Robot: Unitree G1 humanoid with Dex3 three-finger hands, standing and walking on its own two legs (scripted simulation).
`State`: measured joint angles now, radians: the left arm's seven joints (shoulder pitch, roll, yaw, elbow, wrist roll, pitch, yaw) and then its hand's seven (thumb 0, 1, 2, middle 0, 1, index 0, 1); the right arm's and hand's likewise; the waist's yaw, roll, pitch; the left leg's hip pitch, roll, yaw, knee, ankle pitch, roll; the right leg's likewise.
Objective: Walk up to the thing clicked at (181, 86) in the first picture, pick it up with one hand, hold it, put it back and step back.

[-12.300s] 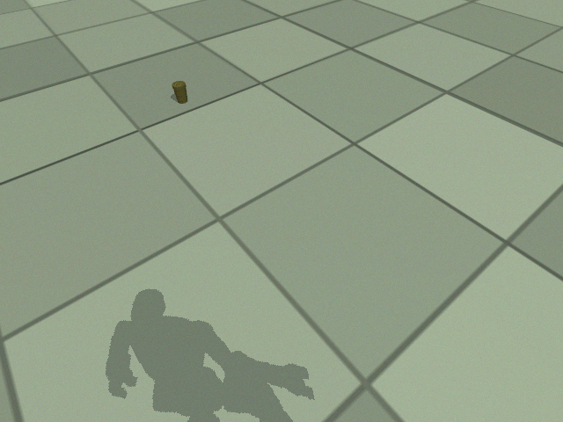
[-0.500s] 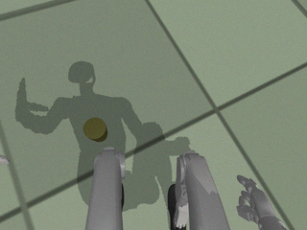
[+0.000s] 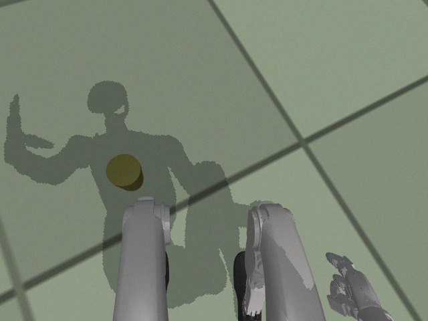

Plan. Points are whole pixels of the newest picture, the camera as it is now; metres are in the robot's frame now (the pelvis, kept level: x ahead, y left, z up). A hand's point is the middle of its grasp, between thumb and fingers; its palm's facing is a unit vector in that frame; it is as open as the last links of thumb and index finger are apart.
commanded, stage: go down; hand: left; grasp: from the side
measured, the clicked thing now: (128, 175) +0.42 +0.24 -0.35
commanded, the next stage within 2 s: approach in 1.14 s
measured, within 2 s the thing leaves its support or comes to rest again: neither
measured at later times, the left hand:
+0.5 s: hand out of the picture +0.34 +0.43 -0.02, palm faces +0.24 -0.96 -0.17, open 17.3 cm
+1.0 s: hand out of the picture +0.34 +0.42 -0.03, palm faces +0.24 -0.96 -0.15, open 17.3 cm
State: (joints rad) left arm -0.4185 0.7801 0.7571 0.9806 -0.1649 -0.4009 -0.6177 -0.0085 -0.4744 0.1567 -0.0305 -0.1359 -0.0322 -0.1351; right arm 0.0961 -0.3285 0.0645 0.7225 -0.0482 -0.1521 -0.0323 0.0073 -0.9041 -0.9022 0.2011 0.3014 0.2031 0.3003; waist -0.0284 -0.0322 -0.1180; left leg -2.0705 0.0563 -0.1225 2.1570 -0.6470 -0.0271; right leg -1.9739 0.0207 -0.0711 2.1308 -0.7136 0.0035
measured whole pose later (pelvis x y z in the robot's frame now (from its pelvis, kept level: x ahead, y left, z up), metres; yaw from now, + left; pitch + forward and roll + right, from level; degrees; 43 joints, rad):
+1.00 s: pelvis +0.00 +0.00 -0.03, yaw -1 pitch +30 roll -7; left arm -0.45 0.82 0.81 0.98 -0.22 -0.43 -0.68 -0.01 -0.51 0.13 -0.03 -0.11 -0.03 -0.12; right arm 0.07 -0.35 0.09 0.71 -0.06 -0.15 -0.02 0.01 -0.92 -0.91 0.20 0.30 0.20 0.30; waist -0.04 -0.05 -0.08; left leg -2.15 0.05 -0.14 2.27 -0.65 -0.02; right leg -2.05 0.03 -0.08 2.23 -0.71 0.01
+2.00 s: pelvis +0.00 +0.02 -0.12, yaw -8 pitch +18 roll -13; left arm -0.51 0.78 0.64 1.35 -0.28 -0.92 -0.62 -0.01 -0.59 0.07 -0.05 -0.11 -0.04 -0.12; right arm -0.18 -0.35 0.38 0.66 -0.27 -0.11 0.04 0.00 -0.93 -0.91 0.20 0.30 0.20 0.30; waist -0.16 -0.23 0.18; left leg -2.24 0.05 -0.31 2.62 -0.72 -0.03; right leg -2.09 0.09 -0.19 2.47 -0.73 0.05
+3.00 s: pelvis -0.02 +0.03 -0.13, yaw -12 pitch +8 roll -17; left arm -0.50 0.78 0.49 1.41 -0.15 -1.17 -0.06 -0.01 -0.09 0.33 -0.27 -0.26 -0.26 -0.26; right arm -0.19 -0.37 0.52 0.56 -0.37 -0.02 0.15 0.00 -0.89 -0.90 0.20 0.30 0.20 0.30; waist -0.20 -0.30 0.30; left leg -2.21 0.04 -0.42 2.69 -0.69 -0.02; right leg -2.02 0.13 -0.26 2.46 -0.66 0.07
